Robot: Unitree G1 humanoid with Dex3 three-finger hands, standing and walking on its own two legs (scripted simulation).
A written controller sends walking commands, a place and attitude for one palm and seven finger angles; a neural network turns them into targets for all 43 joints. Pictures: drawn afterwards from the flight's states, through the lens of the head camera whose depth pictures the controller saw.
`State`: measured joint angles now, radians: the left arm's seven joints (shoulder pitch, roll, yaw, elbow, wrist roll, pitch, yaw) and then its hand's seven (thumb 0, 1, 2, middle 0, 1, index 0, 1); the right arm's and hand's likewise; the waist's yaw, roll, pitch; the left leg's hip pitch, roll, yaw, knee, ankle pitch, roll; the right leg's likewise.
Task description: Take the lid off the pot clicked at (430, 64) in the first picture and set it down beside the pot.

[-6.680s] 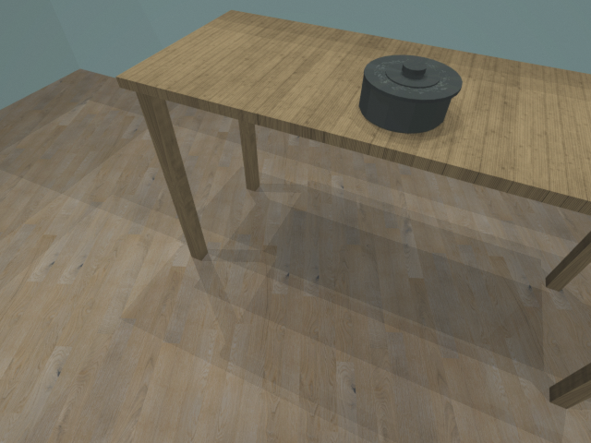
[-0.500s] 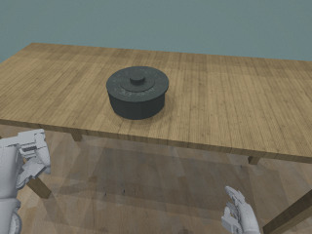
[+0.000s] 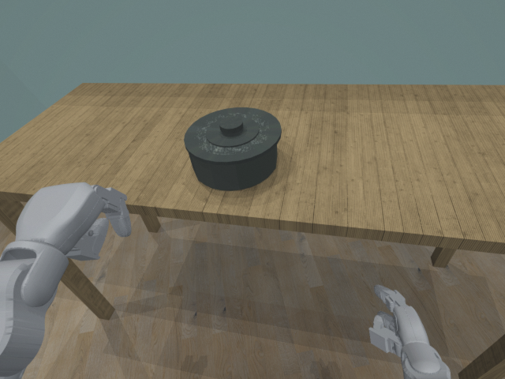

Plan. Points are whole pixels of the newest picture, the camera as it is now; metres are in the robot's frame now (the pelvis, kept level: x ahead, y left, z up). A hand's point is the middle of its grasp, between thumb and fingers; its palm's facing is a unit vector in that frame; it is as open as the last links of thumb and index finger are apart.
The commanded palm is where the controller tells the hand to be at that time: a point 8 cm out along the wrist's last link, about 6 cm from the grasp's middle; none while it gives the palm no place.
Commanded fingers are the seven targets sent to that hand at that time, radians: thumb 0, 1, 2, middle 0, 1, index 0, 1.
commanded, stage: reach forward and open the fingers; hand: left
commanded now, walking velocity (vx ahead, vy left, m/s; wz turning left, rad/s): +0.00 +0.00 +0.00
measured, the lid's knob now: (231, 125) +0.56 +0.15 +0.14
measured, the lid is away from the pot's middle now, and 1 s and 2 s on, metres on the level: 0.01 0.01 0.01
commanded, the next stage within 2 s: move the open hand above the knob in 0.60 s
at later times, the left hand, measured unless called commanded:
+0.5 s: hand (108, 205) +0.27 +0.25 +0.19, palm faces -0.09 -0.03 -1.00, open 9.8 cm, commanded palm +0.24 +0.24 +0.26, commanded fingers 0.00 -0.43 1.72 -0.86 -0.08 -0.86 -0.08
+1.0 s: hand (136, 171) +0.33 +0.23 +0.20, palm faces -0.10 -0.04 -0.99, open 10.3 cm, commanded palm +0.31 +0.22 +0.27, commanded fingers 0.00 -0.42 1.66 -0.85 -0.08 -0.85 -0.08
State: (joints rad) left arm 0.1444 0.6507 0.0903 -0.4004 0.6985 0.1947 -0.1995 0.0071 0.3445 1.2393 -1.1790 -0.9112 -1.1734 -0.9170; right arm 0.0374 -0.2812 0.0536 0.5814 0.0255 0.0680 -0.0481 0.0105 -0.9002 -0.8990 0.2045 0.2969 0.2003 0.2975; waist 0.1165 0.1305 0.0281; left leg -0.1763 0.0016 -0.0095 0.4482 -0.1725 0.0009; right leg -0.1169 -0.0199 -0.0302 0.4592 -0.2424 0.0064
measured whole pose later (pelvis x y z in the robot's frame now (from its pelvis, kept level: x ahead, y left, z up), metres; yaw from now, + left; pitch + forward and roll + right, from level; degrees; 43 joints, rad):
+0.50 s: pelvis -0.02 +0.00 +0.00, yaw +0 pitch -6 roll +0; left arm -0.20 0.70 0.02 -0.14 0.72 0.11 -0.44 0.00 -0.40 1.70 -0.91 -0.14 -0.91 -0.14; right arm 0.10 -0.31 0.05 0.60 0.03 0.06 -0.04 0.01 -0.90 -0.90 0.20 0.30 0.20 0.30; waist 0.08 0.13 0.05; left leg -0.17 0.01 0.00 0.38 -0.11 0.00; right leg -0.12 -0.02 -0.02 0.41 -0.19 0.00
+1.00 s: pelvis -0.02 +0.01 +0.00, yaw +0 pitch -4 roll +0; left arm -0.52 0.63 -0.14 0.09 0.79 0.19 -0.46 0.00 -0.42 1.66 -0.86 -0.08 -0.86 -0.09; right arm 0.07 -0.28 0.07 0.61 0.04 0.08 -0.03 0.01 -0.90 -0.90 0.21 0.30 0.20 0.30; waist 0.08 0.11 0.03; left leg -0.20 -0.01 0.00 0.38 -0.11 0.01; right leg -0.16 -0.03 -0.02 0.43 -0.19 0.01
